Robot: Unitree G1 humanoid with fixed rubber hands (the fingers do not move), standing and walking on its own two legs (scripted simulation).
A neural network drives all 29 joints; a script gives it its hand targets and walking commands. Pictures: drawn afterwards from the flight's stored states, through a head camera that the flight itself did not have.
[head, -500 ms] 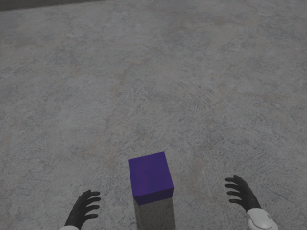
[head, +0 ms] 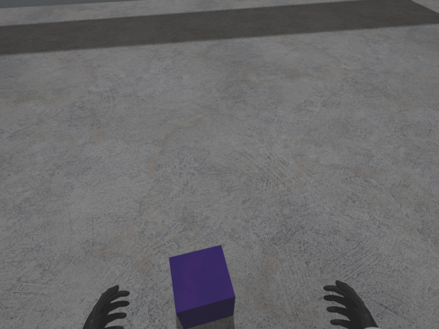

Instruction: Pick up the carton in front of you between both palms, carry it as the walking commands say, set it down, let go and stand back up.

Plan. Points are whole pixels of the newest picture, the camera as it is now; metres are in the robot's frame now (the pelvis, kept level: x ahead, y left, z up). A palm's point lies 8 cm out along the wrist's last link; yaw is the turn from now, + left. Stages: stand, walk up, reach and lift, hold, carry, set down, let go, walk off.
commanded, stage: let go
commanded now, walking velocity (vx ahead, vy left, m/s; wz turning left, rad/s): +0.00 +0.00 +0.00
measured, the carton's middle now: (202, 287) +0.42 +0.09 -0.65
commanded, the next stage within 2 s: stand in 0.04 s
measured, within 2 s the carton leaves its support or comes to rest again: neither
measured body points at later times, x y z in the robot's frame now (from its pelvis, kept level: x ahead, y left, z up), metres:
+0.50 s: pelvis +0.04 +0.02 -0.01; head +0.04 +0.03 +0.44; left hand +0.13 +0.29 -0.12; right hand +0.15 -0.22 -0.13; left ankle +0.01 +0.13 -0.74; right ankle -0.05 -0.10 -0.74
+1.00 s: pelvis +0.03 +0.02 -0.01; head +0.03 +0.03 +0.44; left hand +0.04 +0.29 -0.14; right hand +0.12 -0.23 -0.14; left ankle +0.01 +0.13 -0.74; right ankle -0.05 -0.10 -0.74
